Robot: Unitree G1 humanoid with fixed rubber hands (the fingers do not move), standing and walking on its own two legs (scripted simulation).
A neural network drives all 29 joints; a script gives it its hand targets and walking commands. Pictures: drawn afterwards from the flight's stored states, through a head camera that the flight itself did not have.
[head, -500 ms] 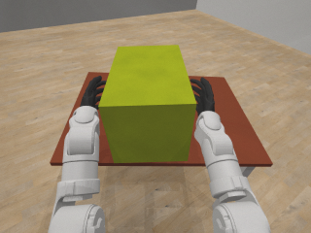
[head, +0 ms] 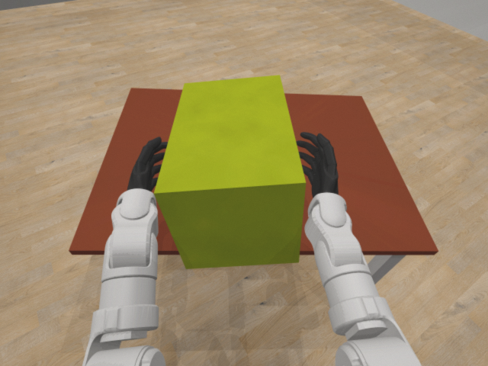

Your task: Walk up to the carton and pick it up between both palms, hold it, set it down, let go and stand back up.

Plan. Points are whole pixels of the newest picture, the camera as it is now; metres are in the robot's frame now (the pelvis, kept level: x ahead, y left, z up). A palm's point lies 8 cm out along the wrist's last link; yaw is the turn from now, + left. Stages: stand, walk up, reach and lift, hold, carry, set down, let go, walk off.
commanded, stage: set down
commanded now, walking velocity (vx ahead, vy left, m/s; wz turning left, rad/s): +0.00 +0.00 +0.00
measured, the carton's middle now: (236, 164) +0.43 +0.00 +0.07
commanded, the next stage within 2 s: none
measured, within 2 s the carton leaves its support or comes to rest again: neither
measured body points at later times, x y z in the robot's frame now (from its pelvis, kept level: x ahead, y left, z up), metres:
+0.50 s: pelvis +0.00 +0.00 +0.00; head -0.01 +0.02 +0.45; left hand +0.35 +0.15 +0.07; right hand +0.37 -0.14 +0.09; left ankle +0.02 +0.14 -0.75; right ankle -0.01 -0.10 -0.75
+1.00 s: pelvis +0.03 +0.00 +0.00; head +0.06 +0.01 +0.45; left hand +0.39 +0.16 +0.05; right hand +0.42 -0.13 +0.08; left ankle +0.02 +0.14 -0.75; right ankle -0.01 -0.10 -0.75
